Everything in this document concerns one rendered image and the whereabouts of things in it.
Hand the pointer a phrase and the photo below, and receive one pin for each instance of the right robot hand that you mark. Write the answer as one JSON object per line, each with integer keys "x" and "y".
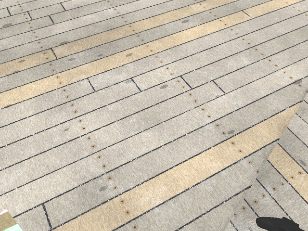
{"x": 277, "y": 224}

